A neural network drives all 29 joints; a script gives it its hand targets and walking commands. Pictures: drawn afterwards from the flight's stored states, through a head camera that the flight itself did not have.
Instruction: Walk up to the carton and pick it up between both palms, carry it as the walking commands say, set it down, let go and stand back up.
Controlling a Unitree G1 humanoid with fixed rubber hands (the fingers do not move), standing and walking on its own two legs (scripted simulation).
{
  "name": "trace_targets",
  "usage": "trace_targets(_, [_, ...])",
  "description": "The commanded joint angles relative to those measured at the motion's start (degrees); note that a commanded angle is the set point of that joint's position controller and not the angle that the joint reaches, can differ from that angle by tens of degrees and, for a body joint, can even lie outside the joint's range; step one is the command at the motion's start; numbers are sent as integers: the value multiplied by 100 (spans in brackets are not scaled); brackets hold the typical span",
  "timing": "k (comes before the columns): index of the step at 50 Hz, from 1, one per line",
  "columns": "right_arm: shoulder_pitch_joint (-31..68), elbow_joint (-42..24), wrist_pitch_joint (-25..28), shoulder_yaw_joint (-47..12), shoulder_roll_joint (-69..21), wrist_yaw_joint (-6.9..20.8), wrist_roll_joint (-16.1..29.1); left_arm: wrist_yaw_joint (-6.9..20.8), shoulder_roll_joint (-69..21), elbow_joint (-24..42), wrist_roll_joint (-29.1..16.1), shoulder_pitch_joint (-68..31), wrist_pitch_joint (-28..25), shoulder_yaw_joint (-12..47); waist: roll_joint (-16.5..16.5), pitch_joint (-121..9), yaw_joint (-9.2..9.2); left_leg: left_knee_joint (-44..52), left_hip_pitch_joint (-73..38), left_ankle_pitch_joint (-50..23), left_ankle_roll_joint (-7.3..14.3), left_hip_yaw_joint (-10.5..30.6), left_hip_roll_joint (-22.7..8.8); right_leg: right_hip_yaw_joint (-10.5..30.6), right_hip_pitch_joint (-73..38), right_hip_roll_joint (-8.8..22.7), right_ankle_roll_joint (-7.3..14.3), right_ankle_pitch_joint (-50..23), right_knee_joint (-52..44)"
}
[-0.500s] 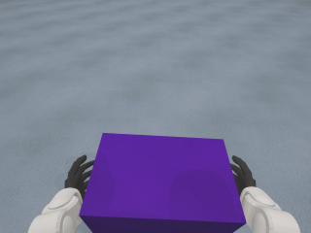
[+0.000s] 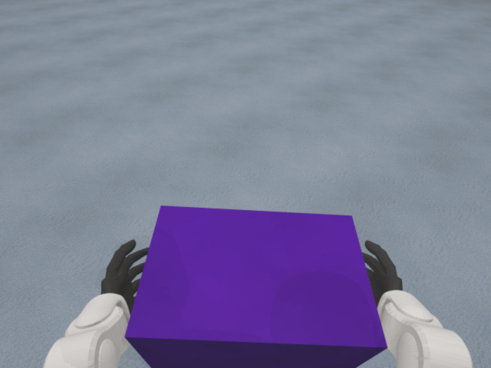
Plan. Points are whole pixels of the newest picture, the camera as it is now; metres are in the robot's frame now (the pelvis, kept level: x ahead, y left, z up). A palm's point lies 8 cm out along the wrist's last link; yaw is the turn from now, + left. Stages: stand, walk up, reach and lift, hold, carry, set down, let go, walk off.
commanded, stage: carry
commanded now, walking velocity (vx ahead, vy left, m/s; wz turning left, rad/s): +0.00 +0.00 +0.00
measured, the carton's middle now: (250, 306) +0.25 +0.01 +0.02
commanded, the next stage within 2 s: none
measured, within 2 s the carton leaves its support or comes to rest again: neither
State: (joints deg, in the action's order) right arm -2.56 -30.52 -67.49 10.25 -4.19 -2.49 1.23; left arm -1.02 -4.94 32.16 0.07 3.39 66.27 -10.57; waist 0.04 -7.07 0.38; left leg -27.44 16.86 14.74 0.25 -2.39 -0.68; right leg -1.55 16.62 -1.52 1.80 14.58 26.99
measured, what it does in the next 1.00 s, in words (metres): stands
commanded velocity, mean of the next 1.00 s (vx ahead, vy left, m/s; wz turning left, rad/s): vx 0.00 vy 0.00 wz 0.00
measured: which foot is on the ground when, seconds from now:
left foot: down 0.00-1.00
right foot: down 0.00-1.00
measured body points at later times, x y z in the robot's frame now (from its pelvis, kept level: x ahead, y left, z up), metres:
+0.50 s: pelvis -0.02 +0.02 +0.00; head -0.04 +0.02 +0.45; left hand +0.22 +0.20 +0.09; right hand +0.22 -0.17 +0.08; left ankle -0.01 +0.11 -0.74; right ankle -0.01 -0.10 -0.74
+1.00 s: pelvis -0.02 +0.00 +0.00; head -0.03 +0.00 +0.45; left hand +0.23 +0.18 +0.09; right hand +0.22 -0.19 +0.08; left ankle -0.01 +0.11 -0.74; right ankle -0.01 -0.10 -0.74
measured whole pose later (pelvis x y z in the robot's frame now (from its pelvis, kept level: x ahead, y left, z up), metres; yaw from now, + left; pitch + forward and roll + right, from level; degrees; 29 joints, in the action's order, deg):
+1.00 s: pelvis -0.02 +0.00 +0.00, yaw +0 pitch +4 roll +0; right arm -1.8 -27.9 -66.2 10.5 -3.6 -2.3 0.5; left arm -1.1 -5.7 28.1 0.3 1.2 64.9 -11.3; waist -0.6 -6.6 -0.4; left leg -26.2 17.4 12.4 0.8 -2.8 -0.1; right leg -1.3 17.7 -0.9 1.6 12.7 26.8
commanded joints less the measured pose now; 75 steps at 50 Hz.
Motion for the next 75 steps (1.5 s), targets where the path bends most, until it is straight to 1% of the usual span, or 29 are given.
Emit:
trace_targets(1, [2109, -944, 80, -4376, -3690, 470, 1256, 339, -3782, 568, -1249, -2051, 86, 4578, -330, -935, -46, 242, -677, -2239, 50, 390, -830, 206, -222, 697, 42, -1508, -131])
trace_targets(5, [2231, -1008, 104, -4424, -3708, 499, 1300, 317, -3830, 524, -1197, -2071, 60, 4545, -229, -831, -42, 415, -572, -1687, 90, 430, -803, 189, -206, 710, 38, -1148, -215])
trace_targets(9, [2270, -1014, 122, -4452, -3719, 518, 1319, 301, -3828, 514, -1155, -2078, 39, 4506, -181, -783, -39, 564, -507, -1298, 128, 457, -787, 192, -197, 714, 18, -868, -283])
trace_targets(18, [2279, -919, 121, -4400, -3676, 505, 1253, 310, -3793, 405, -1160, -2157, 44, 4441, -96, -699, -40, 688, -474, -877, 160, 413, -725, 236, -100, 747, -6, -633, -411])
trace_targets(45, [2478, -697, 233, -4365, -3732, 497, 1218, 338, -3792, 166, -1128, -2338, -74, 4260, 26, -837, -77, 457, -480, -910, 141, 289, -624, 347, -118, 813, 78, -936, -442])
trace_targets(75, [2517, -543, 304, -4285, -3669, 463, 1155, 329, -3715, 37, -1084, -2373, -148, 4154, 47, -876, -95, 358, -449, -886, 60, 246, -604, 431, -161, 811, 111, -1127, -475])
